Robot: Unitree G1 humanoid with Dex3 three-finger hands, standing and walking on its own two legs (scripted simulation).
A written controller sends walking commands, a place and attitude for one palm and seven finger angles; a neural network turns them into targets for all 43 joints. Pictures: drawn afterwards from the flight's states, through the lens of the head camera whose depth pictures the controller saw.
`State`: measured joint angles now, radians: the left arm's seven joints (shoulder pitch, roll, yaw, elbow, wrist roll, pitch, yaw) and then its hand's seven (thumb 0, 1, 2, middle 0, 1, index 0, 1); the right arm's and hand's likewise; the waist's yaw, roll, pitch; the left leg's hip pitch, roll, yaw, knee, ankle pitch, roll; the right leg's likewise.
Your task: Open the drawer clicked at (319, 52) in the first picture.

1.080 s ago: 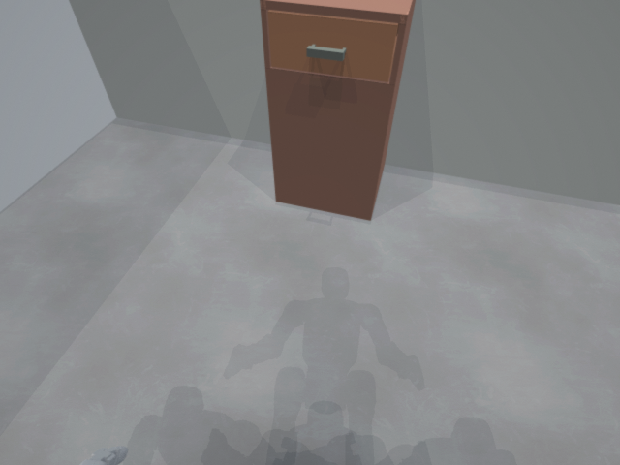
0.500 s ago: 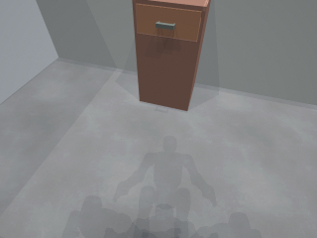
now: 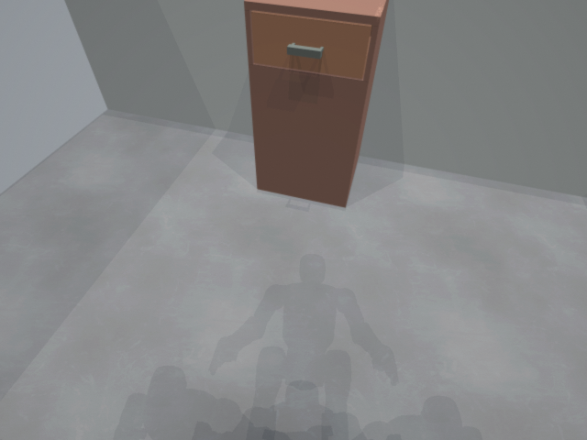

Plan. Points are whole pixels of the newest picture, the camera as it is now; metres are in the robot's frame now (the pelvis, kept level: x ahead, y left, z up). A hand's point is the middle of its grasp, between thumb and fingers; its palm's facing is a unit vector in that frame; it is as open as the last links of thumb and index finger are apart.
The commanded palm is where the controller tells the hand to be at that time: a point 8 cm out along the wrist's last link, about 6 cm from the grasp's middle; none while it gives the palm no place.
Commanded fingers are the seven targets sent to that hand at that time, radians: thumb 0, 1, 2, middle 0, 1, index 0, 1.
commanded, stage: look at it before walking up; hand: left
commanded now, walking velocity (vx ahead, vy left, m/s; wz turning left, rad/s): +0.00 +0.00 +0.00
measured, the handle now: (306, 49) +1.34 +0.02 -0.02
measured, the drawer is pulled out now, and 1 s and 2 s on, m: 0.00 0.00 0.00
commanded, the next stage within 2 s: walk to a spot facing it in 0.36 s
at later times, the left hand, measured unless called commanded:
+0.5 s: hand out of the picture +0.07 +0.25 -0.16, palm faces -0.02 -0.94 -0.34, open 7.4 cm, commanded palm none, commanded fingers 0.00 0.90 0.90 -0.20 -0.30 -0.20 -0.30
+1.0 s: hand out of the picture +0.15 +0.20 -0.18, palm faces -0.02 -0.99 -0.13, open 7.4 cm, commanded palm none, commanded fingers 0.00 0.90 0.90 -0.20 -0.30 -0.20 -0.30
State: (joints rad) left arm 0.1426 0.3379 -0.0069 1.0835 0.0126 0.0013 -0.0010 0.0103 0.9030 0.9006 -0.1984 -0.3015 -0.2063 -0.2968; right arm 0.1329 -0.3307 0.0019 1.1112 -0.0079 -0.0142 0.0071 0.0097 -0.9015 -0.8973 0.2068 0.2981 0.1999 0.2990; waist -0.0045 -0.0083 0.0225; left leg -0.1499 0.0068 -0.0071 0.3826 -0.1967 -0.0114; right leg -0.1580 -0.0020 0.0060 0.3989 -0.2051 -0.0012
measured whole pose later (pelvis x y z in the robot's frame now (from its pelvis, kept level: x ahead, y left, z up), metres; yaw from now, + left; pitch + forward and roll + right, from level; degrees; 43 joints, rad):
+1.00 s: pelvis +0.13 +0.03 +0.00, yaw +0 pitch +0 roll -1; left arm 0.26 0.19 0.04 1.07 0.03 0.01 -0.03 0.01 0.91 0.90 -0.19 -0.30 -0.20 -0.30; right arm 0.51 -0.09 0.00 1.17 -0.02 -0.08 -0.02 0.01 -0.90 -0.90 0.21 0.30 0.20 0.30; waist -0.04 -0.04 0.04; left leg 0.03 0.01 0.08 0.31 -0.34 0.03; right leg -0.55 -0.09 -0.07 1.00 -0.29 0.00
